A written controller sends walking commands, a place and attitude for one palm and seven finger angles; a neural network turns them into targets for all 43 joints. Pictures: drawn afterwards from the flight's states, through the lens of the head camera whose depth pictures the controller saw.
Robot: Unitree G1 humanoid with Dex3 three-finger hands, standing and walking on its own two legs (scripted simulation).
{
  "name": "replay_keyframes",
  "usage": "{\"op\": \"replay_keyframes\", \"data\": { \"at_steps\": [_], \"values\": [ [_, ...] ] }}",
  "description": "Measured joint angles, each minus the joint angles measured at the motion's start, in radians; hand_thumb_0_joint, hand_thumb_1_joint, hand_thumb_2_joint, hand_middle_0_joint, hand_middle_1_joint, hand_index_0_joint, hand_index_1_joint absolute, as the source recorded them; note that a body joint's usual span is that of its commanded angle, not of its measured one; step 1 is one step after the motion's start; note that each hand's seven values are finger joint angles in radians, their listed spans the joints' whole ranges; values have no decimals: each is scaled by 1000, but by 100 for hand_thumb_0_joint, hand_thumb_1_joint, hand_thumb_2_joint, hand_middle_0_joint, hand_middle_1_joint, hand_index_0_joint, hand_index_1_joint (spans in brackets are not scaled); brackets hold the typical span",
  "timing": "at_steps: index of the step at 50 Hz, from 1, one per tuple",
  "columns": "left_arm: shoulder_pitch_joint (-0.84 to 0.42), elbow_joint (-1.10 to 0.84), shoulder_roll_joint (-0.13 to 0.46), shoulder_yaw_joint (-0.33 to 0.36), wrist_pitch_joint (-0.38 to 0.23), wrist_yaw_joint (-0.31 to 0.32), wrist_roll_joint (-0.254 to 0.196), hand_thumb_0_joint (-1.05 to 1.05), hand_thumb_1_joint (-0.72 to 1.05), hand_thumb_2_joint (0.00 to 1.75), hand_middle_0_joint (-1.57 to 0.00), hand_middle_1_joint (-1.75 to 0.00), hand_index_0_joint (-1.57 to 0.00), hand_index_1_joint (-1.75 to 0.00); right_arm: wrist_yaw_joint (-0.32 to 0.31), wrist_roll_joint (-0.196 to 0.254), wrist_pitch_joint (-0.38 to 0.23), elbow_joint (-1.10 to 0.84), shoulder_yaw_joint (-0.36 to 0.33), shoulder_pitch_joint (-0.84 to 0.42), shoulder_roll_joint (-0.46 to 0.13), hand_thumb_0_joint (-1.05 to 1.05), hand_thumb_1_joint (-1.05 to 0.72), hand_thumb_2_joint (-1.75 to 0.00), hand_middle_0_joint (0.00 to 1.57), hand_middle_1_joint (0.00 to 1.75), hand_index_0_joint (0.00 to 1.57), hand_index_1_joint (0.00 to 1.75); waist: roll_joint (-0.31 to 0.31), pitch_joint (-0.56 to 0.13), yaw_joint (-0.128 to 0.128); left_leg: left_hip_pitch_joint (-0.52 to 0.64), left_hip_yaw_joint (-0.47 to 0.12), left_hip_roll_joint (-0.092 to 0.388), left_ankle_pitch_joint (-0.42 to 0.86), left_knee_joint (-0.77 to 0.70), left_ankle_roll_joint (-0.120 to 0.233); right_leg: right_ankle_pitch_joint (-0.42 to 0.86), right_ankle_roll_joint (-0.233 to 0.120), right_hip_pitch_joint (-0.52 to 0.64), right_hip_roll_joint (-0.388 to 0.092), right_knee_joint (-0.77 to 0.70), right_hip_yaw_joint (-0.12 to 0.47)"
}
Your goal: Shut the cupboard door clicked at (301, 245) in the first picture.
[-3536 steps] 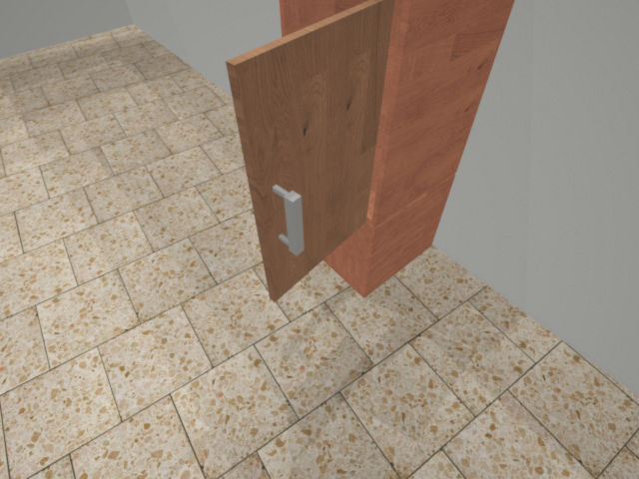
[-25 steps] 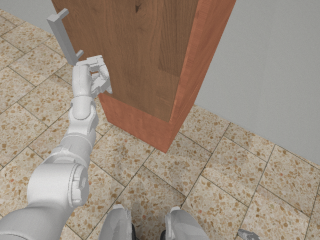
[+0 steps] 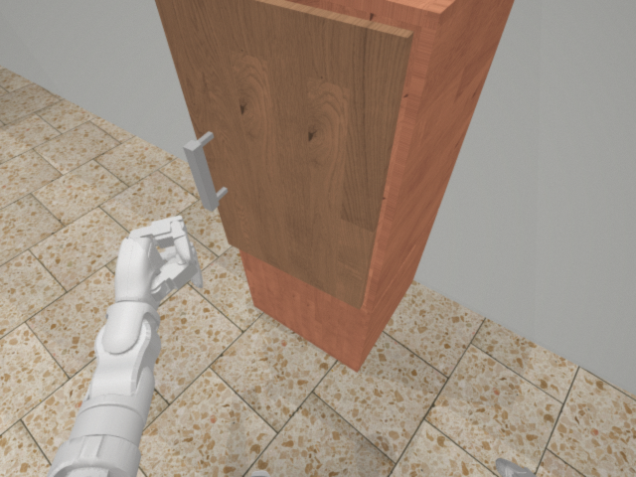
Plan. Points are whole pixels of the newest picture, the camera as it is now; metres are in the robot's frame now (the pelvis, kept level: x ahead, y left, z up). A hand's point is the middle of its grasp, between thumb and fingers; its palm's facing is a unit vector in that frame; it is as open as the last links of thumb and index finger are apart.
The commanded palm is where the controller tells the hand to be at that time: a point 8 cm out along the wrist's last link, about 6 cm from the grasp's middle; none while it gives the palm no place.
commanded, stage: draw the hand back to the body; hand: left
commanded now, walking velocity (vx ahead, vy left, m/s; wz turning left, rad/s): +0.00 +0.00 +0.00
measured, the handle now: (209, 172) +0.64 +0.21 -0.02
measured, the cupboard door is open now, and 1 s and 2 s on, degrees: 4 4 4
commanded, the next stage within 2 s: step back with the hand held close in 1.08 s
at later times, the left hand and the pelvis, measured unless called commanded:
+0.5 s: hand (35, 320) +0.25 +0.26 +0.16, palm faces +0.34 -0.89 -0.31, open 4.6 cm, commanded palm +0.20 +0.30 +0.19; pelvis +0.02 +0.02 +0.05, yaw +1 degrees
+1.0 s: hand out of the picture +0.20 +0.28 +0.19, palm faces +0.47 -0.79 -0.39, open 7.4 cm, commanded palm +0.15 +0.31 +0.22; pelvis +0.02 +0.01 +0.05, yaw +1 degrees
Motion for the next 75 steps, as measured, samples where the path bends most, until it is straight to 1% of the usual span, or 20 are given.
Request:
{"op": "replay_keyframes", "data": {
  "at_steps": [1,2,5,8,11,14,17,21,25,29,36,39,44,48,51,55,61,65,68,75],
  "values": [
    [28,-30,0,-3,9,-7,-6,2,90,90,-128,-148,-127,-147,-3,3,-6,-8,-1,-13,-3,1,-91,-90,20,30,20,30,0,1,5,19,2,-2,2,-10,2,3,2,19,-1,-11,2],
    [59,-67,5,-13,28,7,12,2,90,90,-127,-146,-126,-146,-11,4,-2,-15,-4,-29,-2,1,-91,-90,20,30,20,30,-3,4,11,43,5,-5,5,-25,3,6,4,40,-4,-23,6],
    [160,-193,22,-62,119,73,72,2,90,90,-122,-141,-121,-140,-42,9,31,-37,-4,-79,8,1,-91,-90,20,30,20,30,-6,20,28,136,13,-15,29,-98,5,28,7,129,-12,-90,16],
    [242,-293,34,-93,192,124,105,2,90,90,-116,-134,-115,-134,-67,10,43,-53,9,-122,19,1,-91,-90,20,30,20,30,-4,35,47,226,15,-24,57,-176,11,59,16,221,-19,-171,20],
    [296,-366,44,-96,246,154,118,2,89,89,-109,-127,-108,-126,-81,10,40,-63,28,-156,32,1,-91,-90,20,30,20,30,-1,54,65,304,11,-32,83,-243,14,87,20,303,-24,-244,18],
    [338,-433,53,-80,288,172,122,2,89,89,-101,-118,-101,-118,-85,7,28,-69,47,-179,45,1,-91,-90,20,30,20,30,1,73,80,369,6,-39,105,-299,17,112,22,374,-28,-309,15],
    [389,-508,60,-59,316,181,122,2,89,89,-93,-110,-93,-109,-80,1,10,-70,63,-187,55,1,-91,-90,20,30,20,30,7,87,93,423,3,-45,123,-347,19,134,25,432,-32,-365,14],
    [465,-611,67,-28,337,186,123,2,89,89,-82,-98,-82,-97,-69,-9,-11,-61,77,-181,64,1,-91,-90,20,30,20,30,16,99,106,476,2,-52,142,-398,22,155,30,487,-37,-421,14],
    [535,-695,78,13,346,185,123,2,89,89,-71,-86,-71,-85,-61,-18,-23,-41,81,-165,68,1,-91,-90,20,30,20,30,22,110,114,508,2,-56,154,-431,24,168,32,519,-41,-454,14],
    [603,-772,97,67,348,189,121,2,89,89,-61,-74,-60,-73,-57,-22,-35,-15,75,-144,65,1,-90,-90,20,30,20,30,28,115,116,523,2,-57,159,-445,23,174,32,536,-41,-470,15],
    [730,-895,137,177,322,196,113,2,89,89,-42,-53,-41,-52,-55,-25,-63,24,46,-113,47,1,-91,-90,20,30,20,30,39,108,117,529,2,-53,154,-442,21,174,30,545,-36,-475,15],
    [759,-915,144,207,302,201,112,2,89,89,-34,-45,-34,-44,-56,-24,-73,32,32,-107,37,1,-91,-90,20,30,20,30,42,106,120,527,0,-52,154,-438,20,171,29,542,-36,-468,14],
    [732,-876,114,193,299,204,115,2,89,89,-26,-36,-26,-36,-65,-23,-81,39,18,-113,24,2,-91,-90,20,30,20,30,42,114,124,524,-6,-53,161,-438,18,170,26,535,-37,-457,7],
    [723,-865,101,171,303,203,117,2,89,89,-23,-33,-23,-32,-73,-26,-93,43,19,-121,29,2,-91,-90,20,30,20,30,31,114,122,526,-7,-48,164,-439,13,172,21,537,-32,-457,7],
    [727,-877,104,163,299,201,118,2,89,89,-22,-32,-22,-31,-74,-27,-105,42,22,-126,36,2,-91,-90,20,30,20,30,24,114,117,531,-6,-43,162,-437,9,174,17,544,-26,-462,8],
    [730,-889,116,170,288,198,117,2,89,89,-22,-31,-21,-30,-73,-29,-114,37,26,-134,44,2,-91,-90,20,30,20,30,23,114,113,536,-4,-37,161,-438,5,177,13,550,-20,-468,11],
    [726,-887,121,184,286,194,113,2,89,89,-21,-31,-21,-30,-68,-29,-110,33,28,-136,49,1,-91,-90,20,30,20,30,27,120,115,539,-2,-35,166,-446,2,181,11,551,-18,-473,13],
    [733,-882,127,206,253,194,125,2,89,89,-21,-31,-21,-30,-67,-32,-79,21,27,-140,37,1,-91,-90,20,30,20,30,47,107,105,484,-10,-21,151,-405,4,190,13,518,-5,-478,6],
    [743,-882,136,216,234,198,129,2,89,89,-21,-31,-21,-30,-72,-31,-51,19,17,-148,29,1,-91,-90,20,30,20,30,49,107,97,459,-3,-23,151,-398,7,188,17,486,-8,-462,12],
    [776,-909,168,217,242,206,126,2,89,89,-21,-31,-21,-30,-91,-24,6,-10,-3,-154,15,1,-91,-90,20,30,20,30,44,115,75,429,24,-37,166,-407,23,186,35,430,-26,-424,35]
  ]
}}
